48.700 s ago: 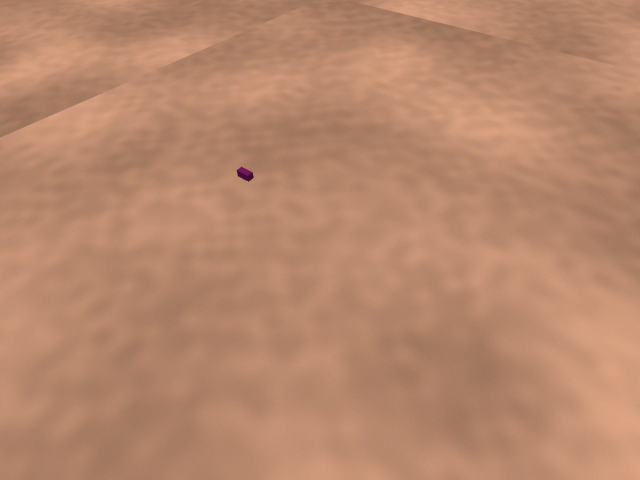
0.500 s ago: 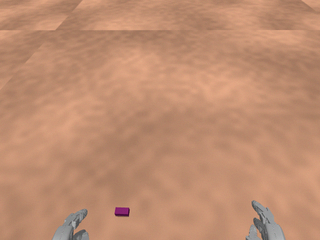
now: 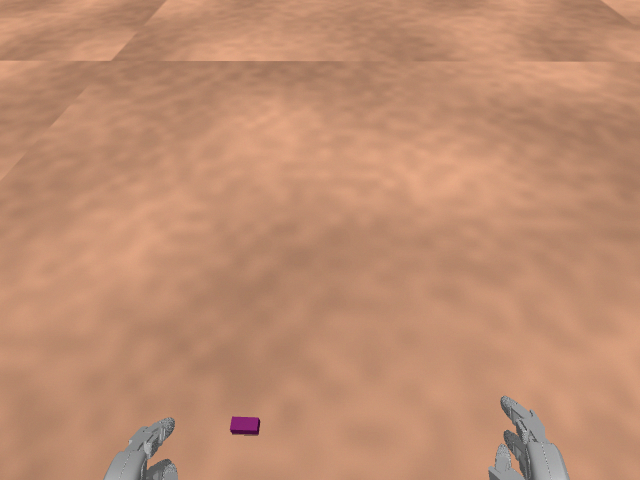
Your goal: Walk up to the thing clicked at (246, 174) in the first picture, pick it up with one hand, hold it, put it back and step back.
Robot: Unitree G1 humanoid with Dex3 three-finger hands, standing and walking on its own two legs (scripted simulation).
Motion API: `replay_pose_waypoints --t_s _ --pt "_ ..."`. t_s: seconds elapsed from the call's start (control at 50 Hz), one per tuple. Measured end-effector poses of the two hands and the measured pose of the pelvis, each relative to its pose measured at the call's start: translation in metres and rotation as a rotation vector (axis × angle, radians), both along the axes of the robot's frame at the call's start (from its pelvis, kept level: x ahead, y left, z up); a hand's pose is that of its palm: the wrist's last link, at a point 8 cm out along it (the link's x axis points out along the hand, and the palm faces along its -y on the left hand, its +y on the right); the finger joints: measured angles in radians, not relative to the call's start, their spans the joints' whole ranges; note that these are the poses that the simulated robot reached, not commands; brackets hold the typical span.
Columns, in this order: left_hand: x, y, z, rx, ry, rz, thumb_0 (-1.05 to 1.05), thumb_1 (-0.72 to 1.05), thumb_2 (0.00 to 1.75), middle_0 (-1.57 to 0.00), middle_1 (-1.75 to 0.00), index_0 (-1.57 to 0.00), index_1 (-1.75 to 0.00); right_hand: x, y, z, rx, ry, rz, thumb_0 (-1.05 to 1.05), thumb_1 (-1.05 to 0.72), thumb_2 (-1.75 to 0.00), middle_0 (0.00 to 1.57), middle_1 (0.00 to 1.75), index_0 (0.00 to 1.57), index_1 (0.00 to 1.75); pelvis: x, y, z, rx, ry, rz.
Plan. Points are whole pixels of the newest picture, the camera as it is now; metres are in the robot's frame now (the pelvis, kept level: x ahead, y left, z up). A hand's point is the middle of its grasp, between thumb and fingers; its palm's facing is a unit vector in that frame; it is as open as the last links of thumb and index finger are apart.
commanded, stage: home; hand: left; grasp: from above
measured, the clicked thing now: (245, 425) +0.44 +0.23 -0.70
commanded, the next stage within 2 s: stand in 0.74 s
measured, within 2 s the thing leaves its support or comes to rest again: neither
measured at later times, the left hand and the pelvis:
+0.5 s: hand out of the picture +0.16 +0.18 -0.04, palm faces +0.03 -0.98 -0.21, open 7.4 cm; pelvis +0.00 +0.00 +0.00, yaw +0 degrees
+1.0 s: hand out of the picture +0.15 +0.21 -0.08, palm faces +0.00 -0.95 -0.32, open 7.4 cm; pelvis -0.01 -0.01 +0.02, yaw +0 degrees
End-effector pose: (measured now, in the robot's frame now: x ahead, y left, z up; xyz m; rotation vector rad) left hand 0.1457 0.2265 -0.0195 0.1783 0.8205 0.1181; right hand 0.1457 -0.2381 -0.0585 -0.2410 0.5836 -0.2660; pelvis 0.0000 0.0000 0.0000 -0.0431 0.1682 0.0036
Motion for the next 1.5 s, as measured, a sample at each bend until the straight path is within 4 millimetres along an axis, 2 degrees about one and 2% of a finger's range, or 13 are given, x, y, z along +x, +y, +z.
replay_pose_waypoints --t_s 0.48,0.84,0.92,1.02,1.16,1.34,1.5 --pt "0.001 0.000 0.001 0.006 -0.003 -0.002 0.01 0.90 0.90 -0.20 -0.30 -0.20 -0.29 0.000 0.000 -0.002 0.005 0.013 0.001 0.02 -0.90 -0.90 0.21 0.30 0.20 0.30 0.001 -0.001 0.000 0.001 0.004 0.001" --pt "-0.001 -0.006 0.001 0.005 -0.012 -0.001 0.01 0.90 0.90 -0.20 -0.30 -0.20 -0.29 -0.001 -0.008 -0.001 0.001 0.006 -0.005 0.02 -0.90 -0.90 0.21 0.30 0.20 0.30 -0.001 -0.005 -0.001 0.004 0.001 0.002" --pt "0.003 0.007 -0.018 0.092 -0.031 -0.039 0.01 0.90 0.90 -0.20 -0.30 -0.20 -0.30 -0.009 -0.012 -0.018 -0.041 0.226 0.129 0.01 -0.90 -0.90 0.21 0.30 0.20 0.30 -0.008 -0.006 0.008 0.034 -0.084 0.006" --pt "-0.015 0.030 -0.034 0.129 0.062 -0.010 0.01 0.90 0.90 -0.20 -0.30 -0.20 -0.30 -0.029 -0.025 -0.022 -0.007 0.394 0.127 0.02 -0.90 -0.90 0.21 0.30 0.20 0.30 -0.011 -0.004 0.021 0.052 -0.134 0.001" --pt "-0.059 0.053 -0.047 0.138 0.219 0.063 0.01 0.90 0.90 -0.20 -0.30 -0.20 -0.30 -0.059 -0.035 -0.020 0.007 0.508 0.054 0.01 -0.90 -0.90 0.21 0.30 0.20 0.30 -0.010 0.002 0.034 0.044 -0.178 0.005" --pt "-0.108 0.057 -0.051 0.109 0.370 0.119 0.01 0.90 0.90 -0.20 -0.30 -0.20 -0.30 -0.080 -0.026 -0.015 0.035 0.596 0.029 0.01 -0.90 -0.90 0.20 0.30 0.20 0.30 -0.010 0.005 0.049 0.038 -0.217 0.015" --pt "-0.131 0.057 -0.047 0.101 0.441 0.139 0.01 0.90 0.90 -0.20 -0.30 -0.20 -0.30 -0.084 -0.022 -0.013 0.055 0.619 0.026 0.01 -0.90 -0.90 0.21 0.30 0.20 0.30 -0.013 0.006 0.058 0.040 -0.239 0.020"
